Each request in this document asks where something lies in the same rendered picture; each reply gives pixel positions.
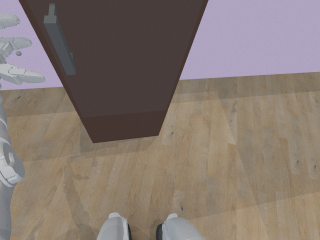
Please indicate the robot left thigh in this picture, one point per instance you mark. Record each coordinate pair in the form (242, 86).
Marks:
(115, 228)

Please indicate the cupboard door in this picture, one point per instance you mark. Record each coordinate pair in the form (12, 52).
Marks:
(127, 53)

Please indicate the handle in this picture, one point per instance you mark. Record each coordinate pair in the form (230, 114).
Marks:
(56, 35)

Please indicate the robot thigh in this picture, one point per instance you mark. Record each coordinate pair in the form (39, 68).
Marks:
(115, 228)
(178, 228)

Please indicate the robot right thigh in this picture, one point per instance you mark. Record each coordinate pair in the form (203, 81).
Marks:
(178, 228)

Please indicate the left robot forearm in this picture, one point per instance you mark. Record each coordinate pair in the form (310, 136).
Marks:
(4, 137)

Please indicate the left robot upper arm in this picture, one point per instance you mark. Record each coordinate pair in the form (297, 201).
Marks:
(12, 171)

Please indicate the left robot hand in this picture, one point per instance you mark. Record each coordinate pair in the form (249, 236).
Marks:
(9, 72)

